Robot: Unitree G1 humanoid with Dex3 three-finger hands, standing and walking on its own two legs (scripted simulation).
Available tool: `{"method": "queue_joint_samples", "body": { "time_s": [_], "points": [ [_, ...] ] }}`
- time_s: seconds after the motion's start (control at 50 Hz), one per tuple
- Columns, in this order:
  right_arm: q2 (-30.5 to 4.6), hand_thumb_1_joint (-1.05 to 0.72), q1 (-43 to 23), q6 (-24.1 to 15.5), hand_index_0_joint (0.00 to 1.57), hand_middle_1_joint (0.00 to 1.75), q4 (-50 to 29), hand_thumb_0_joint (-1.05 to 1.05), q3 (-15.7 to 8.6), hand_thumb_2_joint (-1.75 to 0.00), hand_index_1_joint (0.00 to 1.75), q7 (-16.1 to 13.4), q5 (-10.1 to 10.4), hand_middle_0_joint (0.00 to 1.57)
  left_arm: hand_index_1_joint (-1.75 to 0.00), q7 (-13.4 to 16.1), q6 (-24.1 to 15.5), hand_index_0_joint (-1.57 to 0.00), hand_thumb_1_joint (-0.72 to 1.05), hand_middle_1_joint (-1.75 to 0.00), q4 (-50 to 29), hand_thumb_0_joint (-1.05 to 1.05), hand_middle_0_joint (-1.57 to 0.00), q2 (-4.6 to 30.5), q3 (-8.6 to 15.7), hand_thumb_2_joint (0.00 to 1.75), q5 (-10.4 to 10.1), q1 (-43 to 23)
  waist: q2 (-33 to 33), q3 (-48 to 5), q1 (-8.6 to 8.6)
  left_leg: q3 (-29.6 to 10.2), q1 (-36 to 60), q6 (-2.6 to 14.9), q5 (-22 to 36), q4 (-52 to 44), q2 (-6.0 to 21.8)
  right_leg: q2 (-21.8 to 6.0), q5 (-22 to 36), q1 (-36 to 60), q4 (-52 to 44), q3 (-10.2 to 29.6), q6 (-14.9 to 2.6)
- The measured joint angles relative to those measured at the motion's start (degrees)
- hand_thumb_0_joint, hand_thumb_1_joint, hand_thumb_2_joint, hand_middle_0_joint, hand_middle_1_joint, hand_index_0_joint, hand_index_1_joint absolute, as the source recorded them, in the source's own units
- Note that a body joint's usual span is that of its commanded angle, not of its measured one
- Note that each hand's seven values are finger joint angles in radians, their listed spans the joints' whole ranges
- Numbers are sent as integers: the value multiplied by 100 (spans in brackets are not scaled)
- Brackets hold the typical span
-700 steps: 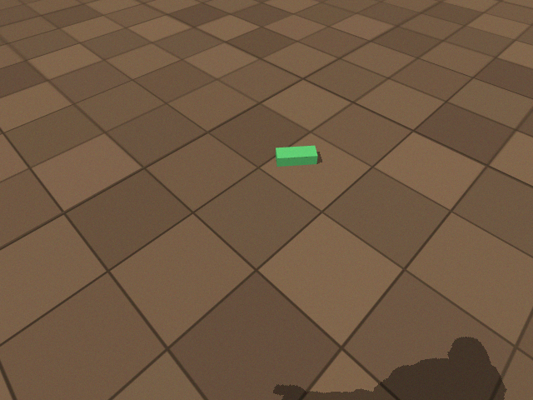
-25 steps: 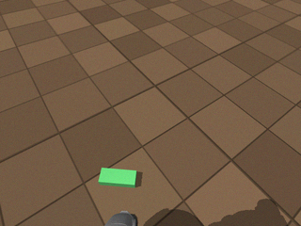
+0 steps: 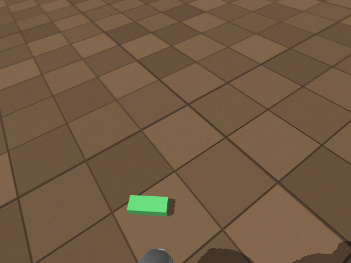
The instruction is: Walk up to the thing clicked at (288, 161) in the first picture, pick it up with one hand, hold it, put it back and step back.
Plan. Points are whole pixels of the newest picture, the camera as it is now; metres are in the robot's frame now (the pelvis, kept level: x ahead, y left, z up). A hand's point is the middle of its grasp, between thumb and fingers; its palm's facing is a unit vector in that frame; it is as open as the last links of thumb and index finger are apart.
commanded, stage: walk up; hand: left
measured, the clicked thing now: (148, 205) +0.53 +0.26 -0.73
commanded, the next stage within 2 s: stand in 1.00 s
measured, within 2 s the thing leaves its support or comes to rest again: neither
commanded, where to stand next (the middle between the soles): +0.14 +0.06 m, yaw +2 degrees
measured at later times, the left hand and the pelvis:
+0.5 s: hand out of the picture +0.11 +0.29 -0.14, palm faces +0.10 -0.93 -0.36, open 7.4 cm; pelvis +0.07 +0.01 +0.00, yaw +6 degrees
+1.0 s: hand out of the picture +0.06 +0.32 -0.15, palm faces +0.18 -0.83 -0.53, open 7.4 cm; pelvis +0.01 +0.00 -0.04, yaw +11 degrees
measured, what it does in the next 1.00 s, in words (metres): steps on the spot: left foot, then right foot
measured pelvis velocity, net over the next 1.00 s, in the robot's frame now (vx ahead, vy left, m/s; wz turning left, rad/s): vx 0.01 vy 0.00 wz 0.19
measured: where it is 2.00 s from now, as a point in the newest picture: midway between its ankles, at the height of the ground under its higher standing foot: outside the picture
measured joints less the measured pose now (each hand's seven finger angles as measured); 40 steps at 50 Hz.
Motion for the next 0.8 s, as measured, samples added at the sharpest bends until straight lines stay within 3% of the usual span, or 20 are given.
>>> {"method": "queue_joint_samples", "body": {
  "time_s": [0.06,0.16,0.2,0.24,0.26,0.28,0.36,0.42,0.48,0.54,0.6,0.62,0.64,0.68,0.72,0.8],
  "points": [
    [-27,-90,420,-23,20,30,171,0,38,-90,30,132,-2,20,-30,-91,-201,-21,90,-30,-213,1,-20,31,29,90,6,149,-10,-132,29,268,535,-52,-151,-439,93,-44,79,183,-370,-110,-86],
    [-9,-90,501,-58,20,30,260,1,90,-90,30,256,-86,20,-30,-112,-432,-21,90,-30,-496,0,-20,96,18,90,-87,218,-43,89,46,463,1037,21,-510,-1643,301,-128,135,484,-611,-345,60],
    [36,-90,383,-132,20,30,177,1,103,-90,30,275,-74,20,-30,-135,-420,-21,90,-30,-548,0,-20,136,-27,90,-119,244,-70,204,39,560,1124,85,-421,-2139,368,-135,67,557,-573,-405,116],
    [96,-90,286,-259,20,30,44,1,104,-90,30,277,-43,20,-30,-157,-343,-21,90,-30,-581,0,-20,198,-87,90,-153,261,-136,274,14,710,1307,147,88,-2820,362,-176,-114,569,-351,-450,170],
    [138,-90,239,-338,20,30,-28,1,93,-90,30,263,-36,20,-30,-160,-295,-21,90,-30,-592,0,-20,237,-112,90,-170,265,-226,312,8,763,1399,163,614,-3002,299,-250,-282,518,-79,-422,178],
    [194,-90,182,-409,20,30,-101,1,78,-90,30,236,-49,20,-30,-149,-245,-21,90,-30,-575,0,-20,259,-126,90,-188,255,-367,358,11,857,1453,156,742,-2947,210,-368,-418,383,367,-316,120],
    [276,-90,295,-566,21,30,-364,0,117,-90,30,158,-37,20,-30,-134,-65,-20,90,-30,-450,1,-20,142,-268,90,-180,82,-356,136,-235,771,1602,251,344,-2699,224,-87,-726,-491,2243,127,-12],
    [319,-90,457,-590,21,30,-383,0,214,-90,30,136,-4,20,-30,-191,-179,-20,91,-30,-558,1,-20,186,-293,90,-200,-98,-448,44,-301,720,1937,204,383,-3004,263,-169,-283,-1037,2353,238,-7],
    [306,-90,488,-560,21,30,-309,0,295,-90,30,79,-6,20,-30,-143,-284,-20,91,-30,-589,1,-20,235,-256,90,-298,-379,-521,111,-365,660,2087,77,345,-3050,315,-334,111,-1369,1766,272,118],
    [265,-90,289,-296,21,30,-307,0,297,-90,30,42,-27,20,-30,15,-319,-20,91,-30,-578,0,-20,214,-248,90,-450,-715,-448,351,-427,605,1995,6,161,-2740,414,-362,506,-1483,1233,212,243],
    [178,-90,60,-5,21,30,-397,0,243,-90,30,30,12,20,-30,117,-326,-20,91,-30,-589,0,-20,208,-261,90,-478,-895,-268,507,-480,538,1652,-97,-205,-2093,505,-234,1208,-1262,535,99,246],
    [142,-90,-20,75,21,30,-415,0,225,-90,30,23,37,20,-30,141,-329,-21,90,-30,-574,0,-20,216,-248,90,-449,-928,-205,524,-464,531,1485,-124,-377,-1790,534,-182,1133,-1186,391,86,245],
    [73,-90,-165,147,21,30,-406,0,187,-90,30,5,66,20,-30,176,-324,-21,90,-30,-537,0,-20,154,-229,90,-402,-1013,-11,623,-451,426,1285,-31,-500,-1422,621,-70,1016,-1263,509,24,237],
    [-18,-90,-412,271,20,30,-440,0,110,-90,30,-55,98,20,-30,212,-306,-21,90,-30,-576,0,-20,51,-288,90,-317,-1174,229,865,-445,35,794,83,-1025,-380,387,-33,990,-1436,712,-48,208],
    [-77,-90,-542,349,20,30,-490,0,63,-90,30,-88,101,20,-30,233,-285,-21,90,-30,-676,0,-20,-18,-350,90,-261,-1305,280,1048,-359,-29,374,125,-1293,669,61,-125,1088,-1564,720,26,187],
    [-164,-90,-494,407,20,30,-546,0,-10,-90,30,-39,66,20,-30,307,-222,-21,90,-30,-801,0,-20,-97,-352,90,-203,-1445,386,1078,-291,-128,-10,48,-989,1788,-155,-288,1340,-1767,526,40,185]
  ]
}}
